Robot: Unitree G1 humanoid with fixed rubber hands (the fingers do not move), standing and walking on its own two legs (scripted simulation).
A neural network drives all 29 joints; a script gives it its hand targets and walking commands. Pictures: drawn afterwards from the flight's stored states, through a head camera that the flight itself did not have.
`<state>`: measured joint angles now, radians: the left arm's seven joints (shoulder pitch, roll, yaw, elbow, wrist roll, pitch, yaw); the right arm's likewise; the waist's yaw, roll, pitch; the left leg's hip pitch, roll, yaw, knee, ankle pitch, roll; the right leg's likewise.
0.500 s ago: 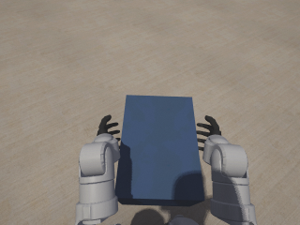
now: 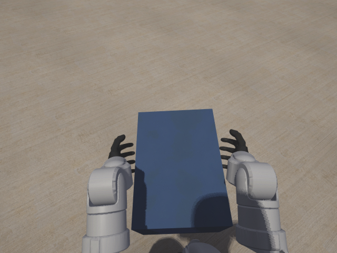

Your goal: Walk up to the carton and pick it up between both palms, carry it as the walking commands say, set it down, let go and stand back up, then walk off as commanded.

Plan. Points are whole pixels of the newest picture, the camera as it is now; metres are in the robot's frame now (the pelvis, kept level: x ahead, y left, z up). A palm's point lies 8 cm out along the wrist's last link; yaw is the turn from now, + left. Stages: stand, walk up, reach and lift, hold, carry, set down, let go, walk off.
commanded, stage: carry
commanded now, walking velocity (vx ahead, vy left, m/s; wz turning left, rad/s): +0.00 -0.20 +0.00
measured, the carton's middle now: (178, 171) +0.33 -0.01 -0.02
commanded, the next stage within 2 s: none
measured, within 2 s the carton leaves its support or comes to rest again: neither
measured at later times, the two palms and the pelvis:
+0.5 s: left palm (198, 203) +0.22 -0.04 +0.06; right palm (329, 204) +0.22 -0.30 +0.06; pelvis -0.09 -0.16 -0.01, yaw -2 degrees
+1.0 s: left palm out of the picture +0.13 -0.20 +0.08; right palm out of the picture +0.13 -0.47 +0.07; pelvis -0.17 -0.32 +0.00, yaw +0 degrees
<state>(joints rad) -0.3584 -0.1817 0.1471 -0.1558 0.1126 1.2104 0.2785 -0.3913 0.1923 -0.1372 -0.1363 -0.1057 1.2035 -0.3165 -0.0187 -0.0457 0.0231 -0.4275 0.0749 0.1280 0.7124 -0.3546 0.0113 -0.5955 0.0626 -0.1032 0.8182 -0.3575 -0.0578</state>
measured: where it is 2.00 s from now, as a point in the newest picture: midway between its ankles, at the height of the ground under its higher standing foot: outside the picture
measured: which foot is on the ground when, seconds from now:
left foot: down 0.00-0.16, up 0.18-0.30, down 0.32-0.48, up 0.50-0.72, down 0.74-0.90, up 0.92-1.00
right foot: up 0.00-0.14, down 0.16-0.72, up 0.74-0.86, down 0.88-1.00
